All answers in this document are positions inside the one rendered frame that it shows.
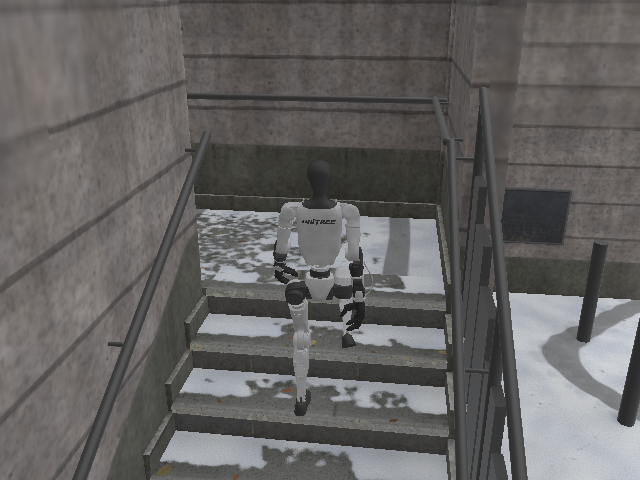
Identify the stairs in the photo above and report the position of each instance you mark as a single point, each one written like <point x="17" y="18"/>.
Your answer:
<point x="218" y="448"/>

